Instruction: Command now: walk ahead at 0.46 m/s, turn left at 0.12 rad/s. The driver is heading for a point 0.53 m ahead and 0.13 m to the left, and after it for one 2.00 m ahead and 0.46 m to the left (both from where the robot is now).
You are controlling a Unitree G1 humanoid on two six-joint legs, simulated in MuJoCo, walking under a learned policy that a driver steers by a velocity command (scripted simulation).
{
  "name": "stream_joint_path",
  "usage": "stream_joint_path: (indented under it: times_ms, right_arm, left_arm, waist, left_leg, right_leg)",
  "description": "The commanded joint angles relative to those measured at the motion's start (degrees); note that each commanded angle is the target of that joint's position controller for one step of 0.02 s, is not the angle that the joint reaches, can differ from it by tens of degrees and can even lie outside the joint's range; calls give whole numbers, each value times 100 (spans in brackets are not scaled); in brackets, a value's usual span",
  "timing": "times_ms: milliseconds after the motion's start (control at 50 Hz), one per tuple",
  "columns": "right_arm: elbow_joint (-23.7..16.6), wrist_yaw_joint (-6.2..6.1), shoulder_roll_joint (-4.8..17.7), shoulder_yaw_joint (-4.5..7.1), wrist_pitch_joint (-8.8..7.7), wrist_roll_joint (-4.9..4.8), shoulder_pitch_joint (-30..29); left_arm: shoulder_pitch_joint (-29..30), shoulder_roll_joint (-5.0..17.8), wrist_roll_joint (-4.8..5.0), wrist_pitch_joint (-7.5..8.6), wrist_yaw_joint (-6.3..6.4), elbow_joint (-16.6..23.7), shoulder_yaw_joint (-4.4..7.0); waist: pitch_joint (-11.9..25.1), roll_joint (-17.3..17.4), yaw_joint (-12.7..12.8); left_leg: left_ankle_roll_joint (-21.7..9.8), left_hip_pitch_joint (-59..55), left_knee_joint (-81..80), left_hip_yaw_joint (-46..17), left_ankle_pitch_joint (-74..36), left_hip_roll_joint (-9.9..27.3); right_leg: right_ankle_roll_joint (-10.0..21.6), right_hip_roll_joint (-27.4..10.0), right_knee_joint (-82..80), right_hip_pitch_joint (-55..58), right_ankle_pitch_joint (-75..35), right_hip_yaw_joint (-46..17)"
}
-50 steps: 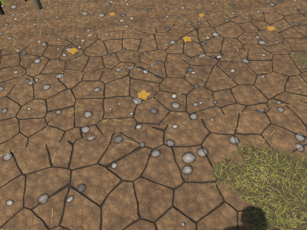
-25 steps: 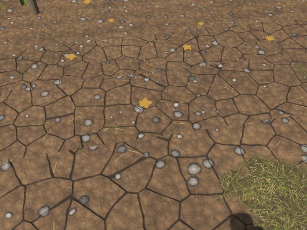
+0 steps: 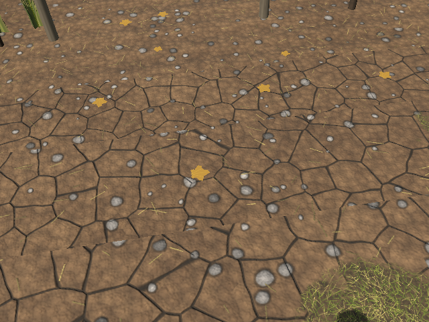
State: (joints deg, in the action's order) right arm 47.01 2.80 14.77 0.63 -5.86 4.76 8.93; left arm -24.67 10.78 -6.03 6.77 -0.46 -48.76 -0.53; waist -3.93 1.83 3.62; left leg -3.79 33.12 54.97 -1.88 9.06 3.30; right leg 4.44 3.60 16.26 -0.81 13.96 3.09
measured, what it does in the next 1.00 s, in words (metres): goes down, turning left: left foot 0.19 m lower, then right foot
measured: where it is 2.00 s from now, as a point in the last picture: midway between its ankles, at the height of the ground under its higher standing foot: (170, 186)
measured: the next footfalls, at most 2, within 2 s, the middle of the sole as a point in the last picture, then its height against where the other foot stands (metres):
left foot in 0.40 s outside the picture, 0.19 m lower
right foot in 0.76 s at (231, 259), level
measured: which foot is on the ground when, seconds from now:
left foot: up 0.00-0.38, down 0.40-0.76, up 0.78-1.00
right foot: down 0.00-0.40, up 0.42-0.74, down 0.76-1.00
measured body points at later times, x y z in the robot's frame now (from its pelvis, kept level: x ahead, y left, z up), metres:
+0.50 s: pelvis +0.36 +0.09 -0.20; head +0.39 +0.09 +0.25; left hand +0.21 +0.27 -0.33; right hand +0.51 -0.15 -0.33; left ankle +0.37 +0.16 -0.93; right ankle +0.17 -0.10 -0.65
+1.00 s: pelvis +0.68 +0.09 -0.19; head +0.70 +0.10 +0.26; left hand +0.56 +0.30 -0.33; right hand +0.91 -0.06 -0.31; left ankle +0.69 +0.25 -0.86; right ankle +0.75 +0.03 -0.93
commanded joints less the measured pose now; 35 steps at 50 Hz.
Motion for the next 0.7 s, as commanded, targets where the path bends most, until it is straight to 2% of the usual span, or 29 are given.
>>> stream_joint_path:
  times_ms: [20,40,60,80,100,120,140,180,200,220,280,300,320,360,380,400,420,440,460,480,500,520,540,560,580,600,620,660,700]
  right_arm:
    - [-341,314,167,-24,-11,51,124]
    - [-518,244,230,-21,-13,83,-230]
    - [-608,180,163,-34,-6,54,-482]
    - [-686,137,98,-52,15,3,-661]
    - [-737,101,98,-67,15,-92,-936]
    - [-825,96,-154,-130,79,-39,-1006]
    - [-888,138,-202,-165,160,-35,-964]
    - [-950,164,23,-103,252,28,-842]
    - [-1026,176,205,-61,265,48,-935]
    - [-1053,194,259,-54,267,40,-1143]
    - [-1079,243,-50,-164,322,121,-1592]
    - [-970,215,67,-118,322,63,-1519]
    - [-845,200,164,-93,293,94,-1434]
    - [-342,103,420,17,271,112,-498]
    - [150,29,696,168,246,7,855]
    - [726,-121,1050,394,195,21,2857]
    - [1109,-51,1587,536,258,45,4272]
    - [1176,49,1415,533,234,16,4701]
    - [1117,-28,1321,557,182,-7,4212]
    - [962,-14,1244,510,210,-95,3426]
    - [630,52,893,341,193,-115,2241]
    - [471,173,673,260,164,58,1569]
    - [181,143,214,47,-10,59,739]
    - [-85,185,354,43,-90,-46,108]
    - [-64,227,672,114,-169,-7,-33]
    - [-41,271,1003,240,-215,-20,125]
    - [12,352,1101,308,-231,14,421]
    - [139,427,1063,402,-215,-57,939]
    - [177,423,932,380,-133,-14,1255]
  left_arm:
    - [-236,702,-177,12,-8,202,158]
    - [-691,511,-93,95,106,-85,88]
    - [-1103,472,-23,130,152,-298,45]
    - [-1435,456,-43,134,181,-508,15]
    - [-1380,521,9,138,170,-553,25]
    - [-1400,439,-52,91,57,-617,-73]
    - [-1403,257,-136,65,-37,-651,-156]
    - [-1310,210,-95,93,-91,-670,-213]
    - [-1357,282,-55,143,-45,-712,-224]
    - [-1503,445,49,164,51,-790,-198]
    - [-2093,464,139,71,239,-1121,-222]
    - [-2214,467,155,44,238,-1199,-254]
    - [-2127,622,282,43,225,-1177,-213]
    - [-2055,938,304,-41,151,-1188,-152]
    - [-1691,1000,170,-171,35,-1153,-154]
    - [-1472,1179,43,-217,-175,-1038,-133]
    - [-2261,98,-104,-153,-421,-977,-406]
    - [-1359,632,46,-69,-637,-571,-317]
    - [261,975,279,111,-659,156,-206]
    - [945,999,424,159,-564,442,-173]
    - [1029,1159,254,140,-396,523,-92]
    - [961,1166,133,116,-247,565,-80]
    - [623,729,2,38,-124,412,-198]
    - [503,576,68,-76,-112,361,-201]
    - [462,448,179,-174,-172,448,-260]
    - [703,375,357,-251,-228,483,-307]
    - [875,342,400,-315,-276,507,-378]
    - [1300,660,299,-286,-262,530,-322]
    - [1965,1032,188,-166,-252,657,-174]
  waist:
    - [-223,-381,-95]
    - [-335,-228,107]
    - [-340,-338,260]
    - [-345,-458,367]
    - [-333,-210,428]
    - [-309,-470,378]
    - [-450,-472,321]
    - [-618,-335,152]
    - [-690,-258,156]
    - [-792,-164,292]
    - [-981,-114,629]
    - [-868,-59,589]
    - [-801,-5,526]
    - [-462,161,218]
    - [-248,345,-358]
    - [356,934,-1233]
    - [2587,1684,-1139]
    - [3629,451,-1759]
    - [2579,11,-2055]
    - [1774,-376,-1755]
    - [1023,-807,-1051]
    - [188,-568,-400]
    - [-268,-257,125]
    - [-564,114,343]
    - [-475,289,526]
    - [-313,67,374]
    - [-285,22,239]
    - [-242,-76,-98]
    - [-87,-70,-321]
  left_leg:
    - [87,475,423,41,-1030,96]
    - [110,1677,-444,-617,-1835,321]
    - [158,2208,-996,-699,-2330,344]
    - [200,2557,-1245,-682,-2627,343]
    - [129,2068,-2214,-384,-3575,345]
    - [49,895,-2137,31,-4065,237]
    - [-4,308,-1880,54,-4416,284]
    - [-59,107,-1781,-33,-4128,233]
    - [-89,311,-1917,-61,-3875,222]
    - [-84,663,-2278,0,-3550,249]
    - [-21,698,-3163,215,-3092,327]
    - [-25,266,-3154,251,-3259,355]
    - [-23,-157,-3288,396,-2897,256]
    - [45,-1413,-3612,560,-2660,131]
    - [-50,-2913,-3923,621,-3395,118]
    - [-353,-5535,-3839,838,-4313,-8]
    - [-2178,-9288,-1042,-565,-7428,1234]
    - [-2847,-10384,-622,-1972,-7952,1968]
    - [-2612,-9812,-1179,-2464,-5740,2019]
    - [-2307,-7808,-2047,-2265,-4595,1913]
    - [-2090,-5501,-2629,-1976,-3685,1704]
    - [-2082,-3255,-3058,-1835,-3155,1670]
    - [-1791,-1317,-3788,-1596,-2851,1471]
    - [-1776,257,-4426,-1230,-2435,1128]
    - [-1573,1004,-4389,-1016,-1921,646]
    - [-1449,1133,-4457,-997,-1567,467]
    - [-1374,863,-4449,-1143,-1244,568]
    - [-1192,-79,-3873,-1133,-1044,473]
    - [-958,-857,-3415,-1162,-1011,404]
  right_leg:
    - [1020,-1478,-367,-545,-1423,-718]
    - [998,-1666,-154,527,-910,-1013]
    - [989,-1753,46,1160,-950,-1063]
    - [976,-1781,189,1489,-1001,-1033]
    - [810,-1401,206,1011,-661,-587]
    - [776,-1207,151,-90,-432,-315]
    - [818,-1289,200,-876,-215,-285]
    - [768,-1368,366,-1046,-354,-376]
    - [666,-1360,574,-722,-388,-433]
    - [570,-1338,761,-223,-351,-435]
    - [422,-1281,1067,478,-576,-339]
    - [307,-1209,1193,398,-871,-228]
    - [233,-1059,1401,348,-1281,-115]
    - [32,-910,2508,359,-2532,-16]
    - [-142,-954,3609,-295,-2754,26]
    - [-587,-635,5390,-1832,-2706,398]
    - [-1125,-51,8700,-3919,2441,105]
    - [-1478,82,10035,-5300,3062,-732]
    - [-1607,-57,9985,-7331,3054,-737]
    - [-1203,-477,9408,-6941,2947,-736]
    - [-916,-838,8120,-6150,2546,-774]
    - [-635,-1001,7512,-5315,2695,-703]
    - [-322,-1304,5715,-4165,1471,-1019]
    - [-360,-1390,3961,-2996,527,-912]
    - [-256,-1279,3228,-1840,-260,-667]
    - [-278,-1071,2965,-1404,-838,-437]
    - [-269,-970,2636,-1382,-1468,-474]
    - [-256,-794,2046,-1708,-2147,-452]
    - [-166,-639,1949,-1801,-2131,-378]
